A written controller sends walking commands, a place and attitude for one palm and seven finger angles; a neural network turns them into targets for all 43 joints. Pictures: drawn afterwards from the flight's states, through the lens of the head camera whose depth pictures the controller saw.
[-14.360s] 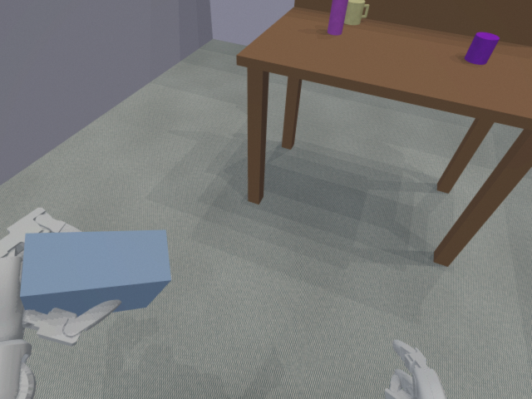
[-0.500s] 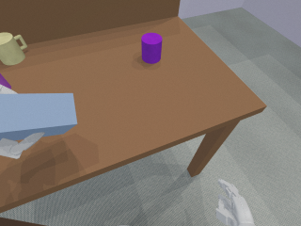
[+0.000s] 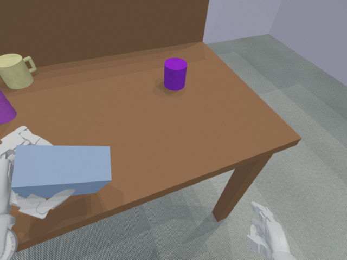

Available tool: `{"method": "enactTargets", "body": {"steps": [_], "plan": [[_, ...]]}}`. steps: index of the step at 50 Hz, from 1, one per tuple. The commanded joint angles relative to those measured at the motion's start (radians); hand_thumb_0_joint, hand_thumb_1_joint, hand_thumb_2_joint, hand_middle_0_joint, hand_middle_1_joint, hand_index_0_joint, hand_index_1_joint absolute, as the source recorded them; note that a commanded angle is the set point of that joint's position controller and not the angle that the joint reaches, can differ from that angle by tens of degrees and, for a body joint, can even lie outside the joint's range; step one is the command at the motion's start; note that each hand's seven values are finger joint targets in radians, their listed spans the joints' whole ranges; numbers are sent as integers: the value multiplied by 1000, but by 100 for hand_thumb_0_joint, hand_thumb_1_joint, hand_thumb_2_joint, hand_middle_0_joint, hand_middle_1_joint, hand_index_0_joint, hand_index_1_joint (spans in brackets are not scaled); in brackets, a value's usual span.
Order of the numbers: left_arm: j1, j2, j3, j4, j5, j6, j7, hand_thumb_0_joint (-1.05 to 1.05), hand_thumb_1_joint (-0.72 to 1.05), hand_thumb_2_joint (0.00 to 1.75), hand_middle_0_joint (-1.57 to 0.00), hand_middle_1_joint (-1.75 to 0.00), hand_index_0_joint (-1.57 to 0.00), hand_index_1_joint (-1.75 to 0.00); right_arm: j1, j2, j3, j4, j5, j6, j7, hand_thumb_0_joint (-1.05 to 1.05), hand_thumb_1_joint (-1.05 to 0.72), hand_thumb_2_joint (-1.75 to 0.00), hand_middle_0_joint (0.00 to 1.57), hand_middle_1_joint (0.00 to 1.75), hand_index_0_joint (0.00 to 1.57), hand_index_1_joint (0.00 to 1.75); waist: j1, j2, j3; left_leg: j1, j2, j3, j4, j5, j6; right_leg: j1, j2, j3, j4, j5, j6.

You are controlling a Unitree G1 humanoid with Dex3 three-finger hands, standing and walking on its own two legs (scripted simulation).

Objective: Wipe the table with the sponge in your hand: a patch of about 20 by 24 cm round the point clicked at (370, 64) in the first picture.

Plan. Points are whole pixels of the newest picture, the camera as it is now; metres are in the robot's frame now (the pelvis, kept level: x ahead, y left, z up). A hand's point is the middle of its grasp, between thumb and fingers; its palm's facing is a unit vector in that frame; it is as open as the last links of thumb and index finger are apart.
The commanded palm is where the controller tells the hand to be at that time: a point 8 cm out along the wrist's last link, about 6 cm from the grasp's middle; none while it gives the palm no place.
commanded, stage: come to a stop and stand still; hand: left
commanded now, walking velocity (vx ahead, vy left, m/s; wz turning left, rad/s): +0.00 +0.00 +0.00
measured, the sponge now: (77, 173) +0.23 +0.20 +0.13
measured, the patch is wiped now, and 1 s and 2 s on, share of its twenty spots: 0.00 0.00 0.00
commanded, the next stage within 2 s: look again from close up in 0.04 s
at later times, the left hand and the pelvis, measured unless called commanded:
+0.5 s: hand (32, 178) +0.21 +0.26 +0.15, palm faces +0.37 -0.84 -0.39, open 9.7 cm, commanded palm +0.15 +0.29 +0.18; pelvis -0.01 +0.01 +0.00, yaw +1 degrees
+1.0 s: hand (36, 181) +0.20 +0.25 +0.15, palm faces +0.44 -0.82 -0.36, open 9.7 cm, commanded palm +0.15 +0.27 +0.18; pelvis -0.01 -0.02 +0.00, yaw +1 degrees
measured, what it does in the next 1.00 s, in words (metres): stands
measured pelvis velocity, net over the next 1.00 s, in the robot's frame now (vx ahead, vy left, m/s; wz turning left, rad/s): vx -0.01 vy -0.02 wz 0.02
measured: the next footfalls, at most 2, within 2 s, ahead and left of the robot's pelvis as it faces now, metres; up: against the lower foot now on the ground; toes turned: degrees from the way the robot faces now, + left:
none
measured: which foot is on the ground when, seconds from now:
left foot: down 0.00-1.00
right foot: down 0.00-1.00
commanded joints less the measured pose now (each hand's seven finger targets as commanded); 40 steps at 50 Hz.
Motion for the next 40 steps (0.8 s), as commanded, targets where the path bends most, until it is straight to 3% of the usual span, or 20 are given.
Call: {"method": "enactTargets", "body": {"steps": [1,2,3,4,9,12,13,17,18,23,26,27,28,29,30,31,32,34,38,40], "plan": [[-126,176,124,-185,-12,-46,22,0,10,130,-120,-160,-120,-160,-60,-122,-43,-148,-2,-43,-21,0,-90,-90,20,30,20,30,-8,31,-101,-3,108,-117,-127,127,-48,64,-68,62,-43,170,-35],[-144,202,141,-218,-7,-48,26,0,10,130,-120,-160,-120,-160,-88,-120,-37,-150,0,-50,-22,0,-90,-90,20,30,20,30,-5,78,-102,7,106,-108,-134,110,-46,58,-60,60,-42,158,-32],[-153,156,95,-226,-11,-52,21,0,10,130,-120,-160,-120,-160,-73,-115,-33,-152,-6,-49,-22,0,-90,-90,20,30,20,30,-7,86,-114,-3,106,-114,-135,110,-42,77,-62,46,-43,160,-34],[-166,175,97,-254,-10,-54,22,0,10,130,-120,-160,-120,-160,-70,-118,-35,-157,-5,-55,-22,0,-90,-90,20,30,20,30,-6,105,-115,-4,104,-121,-141,111,-45,89,-61,51,-38,167,-35],[-142,173,90,-301,-4,-59,30,0,10,130,-120,-160,-120,-160,-58,-122,-38,-153,-8,-73,-15,0,-90,-90,20,30,20,30,-5,135,-146,13,105,-134,-141,150,-54,114,-56,42,-27,179,-39],[-90,195,135,-245,2,-56,36,0,10,130,-120,-160,-120,-160,-64,-125,-40,-142,-5,-73,-13,0,-90,-90,20,30,20,30,0,109,-135,9,113,-136,-154,149,-66,102,-47,30,-23,154,-34],[-81,148,96,-219,-5,-57,29,0,10,130,-120,-160,-120,-160,-46,-122,-36,-141,-9,-64,-12,0,-90,-90,20,30,20,30,-3,90,-128,-3,114,-143,-162,141,-68,99,-47,22,-30,141,-33],[-60,172,127,-173,-3,-50,27,0,10,130,-120,-160,-120,-160,-59,-124,-40,-141,-1,-60,-14,0,-90,-90,20,30,20,30,-5,58,-98,-1,121,-143,-176,123,-80,76,-46,27,-36,126,-30],[-63,142,97,-161,-8,-52,20,0,10,130,-120,-160,-120,-160,-41,-126,-39,-138,-7,-51,-13,0,-90,-90,20,30,20,30,-6,50,-99,-15,121,-148,-180,118,-76,82,-45,21,-43,124,-29],[-104,138,75,-217,-4,-57,19,0,10,130,-120,-160,-120,-160,-54,-128,-39,-142,-6,-58,-14,0,-90,-90,20,30,20,30,-8,71,-113,-2,120,-143,-184,105,-76,88,-46,24,-37,119,-28],[-119,170,96,-277,2,-63,25,0,10,130,-120,-160,-120,-160,-46,-129,-48,-147,-7,-66,-15,0,-90,-90,20,30,20,30,-7,87,-136,15,123,-147,-166,169,-82,115,-52,29,-16,168,-35],[-112,204,130,-291,7,-62,32,0,10,130,-120,-160,-120,-160,-70,-130,-46,-144,-3,-71,-14,0,-90,-90,20,30,20,30,-3,110,-143,23,118,-138,-166,166,-83,111,-45,29,-11,158,-32],[-1187,971,673,-554,193,-177,33,0,10,130,-120,-160,-120,-160,89,-159,-35,-117,-89,-115,3,0,-90,-90,20,30,20,30,-14,53,1,-216,143,-140,-34,186,-33,-15,-59,36,22,123,-36],[-537,337,284,93,65,-136,-12,0,10,130,-120,-160,-120,-160,-10,-23,-3,-51,-42,-112,4,0,-90,-90,20,30,20,30,4,30,-181,7,106,-185,-98,283,-42,-56,-87,34,28,73,-80],[-244,249,202,9,10,-122,-11,0,10,130,-120,-160,-120,-160,-10,-91,-50,-114,-24,-118,-2,0,-90,-90,20,30,20,30,26,77,-132,42,115,-131,-105,304,-61,26,-64,96,-10,138,-68],[-197,193,157,-23,-5,-112,-8,0,10,130,-120,-160,-120,-160,28,-128,-69,-128,-15,-123,4,0,-90,-90,20,30,20,30,6,155,-190,44,108,-138,-111,292,-69,78,-65,101,29,133,-66],[-108,111,95,-44,-24,-113,-16,0,10,130,-120,-160,-120,-160,-7,-116,-73,-124,0,-128,19,0,-90,-90,20,30,20,30,12,277,-231,92,117,-117,-98,340,-69,49,-53,52,91,111,-56],[-45,121,77,-199,-19,-120,-15,0,10,130,-120,-160,-120,-160,9,-131,-75,-130,-10,-117,45,0,-90,-90,20,30,20,30,12,248,-216,32,156,-145,-114,342,-58,67,-51,25,106,39,-44],[30,151,107,-220,-23,-98,10,0,10,130,-120,-160,-120,-160,-19,-128,-60,-144,2,-107,39,0,-90,-90,20,30,20,30,4,-35,-161,-93,129,-137,-111,180,-52,130,-51,17,56,119,-24],[-10,205,173,-196,-28,-96,22,0,10,130,-120,-160,-120,-160,-29,-129,-63,-146,1,-102,13,0,-90,-90,20,30,20,30,1,-125,-140,-82,109,-134,-102,104,-55,103,-64,46,17,111,-24]]}}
